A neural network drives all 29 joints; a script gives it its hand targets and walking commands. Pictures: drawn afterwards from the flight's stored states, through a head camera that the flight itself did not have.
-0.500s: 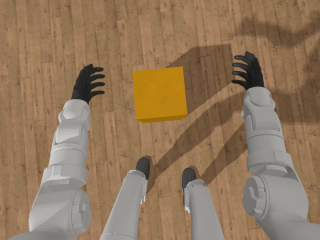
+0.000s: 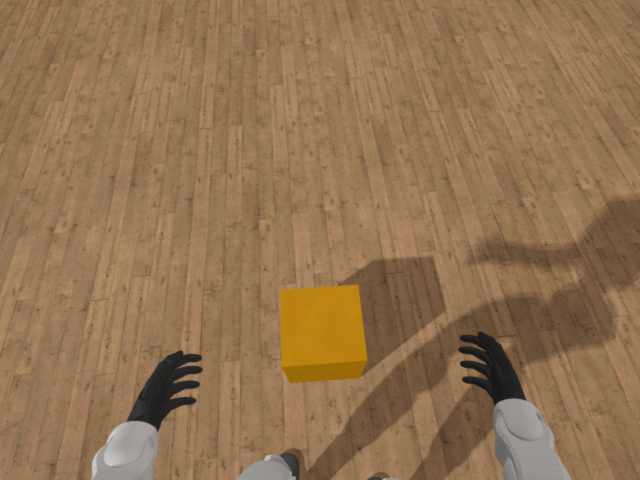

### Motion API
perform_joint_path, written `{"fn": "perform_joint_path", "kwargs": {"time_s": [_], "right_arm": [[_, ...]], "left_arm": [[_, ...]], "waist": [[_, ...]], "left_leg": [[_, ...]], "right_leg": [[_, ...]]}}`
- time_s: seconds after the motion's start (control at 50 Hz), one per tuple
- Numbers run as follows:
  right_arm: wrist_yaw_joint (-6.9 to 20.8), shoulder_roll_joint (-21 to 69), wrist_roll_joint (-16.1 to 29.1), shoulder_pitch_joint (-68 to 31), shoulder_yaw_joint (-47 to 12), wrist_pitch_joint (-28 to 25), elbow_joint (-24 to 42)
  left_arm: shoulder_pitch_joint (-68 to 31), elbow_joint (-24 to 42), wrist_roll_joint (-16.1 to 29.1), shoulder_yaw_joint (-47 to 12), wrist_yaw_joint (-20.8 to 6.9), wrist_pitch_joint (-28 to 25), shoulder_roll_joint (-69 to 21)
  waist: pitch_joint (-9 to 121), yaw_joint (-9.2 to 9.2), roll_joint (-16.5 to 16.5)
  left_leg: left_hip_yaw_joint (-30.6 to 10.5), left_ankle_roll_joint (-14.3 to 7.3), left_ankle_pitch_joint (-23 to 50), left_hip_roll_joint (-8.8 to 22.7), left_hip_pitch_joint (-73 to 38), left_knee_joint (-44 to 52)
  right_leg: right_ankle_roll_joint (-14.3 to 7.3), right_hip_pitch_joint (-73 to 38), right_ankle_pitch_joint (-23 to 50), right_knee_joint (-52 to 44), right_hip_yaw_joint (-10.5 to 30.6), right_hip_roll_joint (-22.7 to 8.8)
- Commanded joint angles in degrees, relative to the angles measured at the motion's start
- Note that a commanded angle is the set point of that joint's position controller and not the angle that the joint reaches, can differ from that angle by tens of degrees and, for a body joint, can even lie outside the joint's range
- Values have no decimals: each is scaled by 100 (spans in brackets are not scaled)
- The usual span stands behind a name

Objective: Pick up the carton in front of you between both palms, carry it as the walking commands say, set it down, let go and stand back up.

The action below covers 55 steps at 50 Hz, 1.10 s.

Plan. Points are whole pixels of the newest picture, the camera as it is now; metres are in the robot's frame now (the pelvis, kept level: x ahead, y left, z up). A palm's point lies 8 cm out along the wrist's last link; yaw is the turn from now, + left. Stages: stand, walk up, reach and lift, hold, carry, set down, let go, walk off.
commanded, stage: let go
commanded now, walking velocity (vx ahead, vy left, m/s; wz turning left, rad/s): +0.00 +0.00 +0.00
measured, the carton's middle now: (322, 336) +0.45 +0.05 -0.64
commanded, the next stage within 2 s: stand in 0.66 s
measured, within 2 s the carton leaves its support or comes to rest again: neither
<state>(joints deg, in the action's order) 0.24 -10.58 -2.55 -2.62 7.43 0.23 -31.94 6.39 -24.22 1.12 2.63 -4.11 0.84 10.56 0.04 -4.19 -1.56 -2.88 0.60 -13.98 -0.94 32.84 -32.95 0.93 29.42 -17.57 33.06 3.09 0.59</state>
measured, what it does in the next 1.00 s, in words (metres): stands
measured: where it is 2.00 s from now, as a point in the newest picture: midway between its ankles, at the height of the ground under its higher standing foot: outside the picture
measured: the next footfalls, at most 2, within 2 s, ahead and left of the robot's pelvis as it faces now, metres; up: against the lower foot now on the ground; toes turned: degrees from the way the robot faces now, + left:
none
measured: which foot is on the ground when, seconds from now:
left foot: down 0.00-1.00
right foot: down 0.00-1.00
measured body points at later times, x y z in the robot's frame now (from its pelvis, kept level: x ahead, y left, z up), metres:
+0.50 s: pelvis +0.02 -0.01 +0.01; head +0.03 -0.01 +0.46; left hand +0.19 +0.22 -0.06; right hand +0.19 -0.25 -0.06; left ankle +0.01 +0.12 -0.73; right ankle -0.02 -0.13 -0.73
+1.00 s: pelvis +0.02 +0.01 +0.01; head +0.04 +0.03 +0.46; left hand +0.16 +0.29 -0.10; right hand +0.15 -0.30 -0.07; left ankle +0.01 +0.12 -0.73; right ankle -0.02 -0.13 -0.73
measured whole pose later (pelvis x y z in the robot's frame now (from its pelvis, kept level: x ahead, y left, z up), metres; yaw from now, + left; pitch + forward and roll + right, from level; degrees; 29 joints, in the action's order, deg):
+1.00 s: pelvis +0.02 +0.01 +0.01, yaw -1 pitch +0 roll +0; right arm -0.7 -19.3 -2.4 10.8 3.1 0.6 -42.1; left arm 12.4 -39.8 -2.3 2.5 0.9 1.2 19.8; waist -0.9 0.2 2.5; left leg -1.8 -0.4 -17.5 -0.9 13.5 -30.9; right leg 1.3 9.3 -19.4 28.7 4.1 0.3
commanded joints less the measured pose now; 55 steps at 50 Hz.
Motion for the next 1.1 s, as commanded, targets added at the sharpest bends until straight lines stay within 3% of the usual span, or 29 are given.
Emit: {"fn": "perform_joint_path", "kwargs": {"time_s": [0.0, 0.14, 0.34, 0.44, 0.46, 0.5, 0.64, 0.66, 0.7, 0.74, 0.8, 0.9, 1.08], "right_arm": [[30, -507, 63, 255, -31, -138, 700], [184, -533, 165, 1097, -251, 42, 1018], [361, -580, 277, 1255, -418, 455, 1304], [368, -597, 218, 1249, -367, 568, 1298], [261, -612, 324, 1525, -353, 393, 1053], [203, -654, 294, 1479, -418, 365, 1094], [159, -700, 251, 1382, -374, 426, 1078], [-20, -1416, -16, 1360, -225, 309, 303], [-81, -1425, -80, 1407, -205, 177, 155], [-83, -1401, -76, 1230, -234, 68, 4], [-60, -1434, -32, 1079, -234, 0, -200], [-92, -1588, 1, 1151, -238, -54, -527], [-153, -1761, 50, 1176, -287, -57, -923]], "left_arm": [[227, 627, 45, 95, 9, -131, 594], [497, 529, 1, 83, -21, 36, 696], [576, 430, -209, 212, 14, 447, 768], [516, 521, -252, 211, 8, 562, 741], [394, 828, -372, 185, 146, 836, 942], [466, 810, -303, 131, 235, 953, 833], [410, 872, -211, 71, 306, 1109, 787], [245, 49, -307, 238, 512, 703, 1406], [299, -136, -350, 204, 537, 378, 1352], [287, -283, -368, 201, 498, 212, 1298], [359, -586, -368, 195, 439, 64, 1366], [380, -986, -350, 170, 494, -53, 1533], [391, -1523, -306, 101, 566, -110, 1686]], "waist": [[1553, 183, 196], [646, 363, 468], [-148, 313, 218], [-194, 362, 222], [111, 428, 127], [68, 400, 274], [-132, 400, 284], [-271, 326, 882], [-217, 449, 454], [-204, 426, 109], [73, 367, 8], [372, 436, 14], [345, 456, 73]], "left_leg": [[215, 156, 1912, -117, -2273, 444], [325, 87, 1524, -232, -2689, 907], [399, 78, 1256, -321, -3034, 967], [379, 86, 1267, -302, -3202, 944], [415, 116, 1212, -430, -3070, 746], [402, 117, 1235, -424, -3003, 715], [315, 125, 1175, -341, -2923, 751], [26, 87, 834, 233, -2110, 597], [-102, -25, -85, 274, -2062, 751], [-250, -92, -558, 342, -1709, 929], [-320, -143, 32, 415, -1746, 877], [-282, -156, 1319, 481, -2223, 630], [-260, -153, 1948, 525, -2473, 653]], "right_leg": [[5, -922, 1298, -684, -272, 230], [88, -1730, 1725, -1144, -223, 168], [80, -1923, 1531, -1358, -199, 87], [68, -1920, 1514, -1308, -208, 122], [43, -2136, 1963, -1104, -187, 121], [56, -2093, 2093, -1002, -209, 136], [-12, -1962, 1633, -993, -290, 178], [95, -1450, 494, -940, -64, -151], [-22, -1295, -375, -1036, 187, -203], [-81, -1470, -327, -864, 180, -166], [-94, -1762, 314, -723, 175, -200], [-91, -1919, 1254, -693, 237, -316], [-79, -2068, 1791, -768, 252, -391]]}}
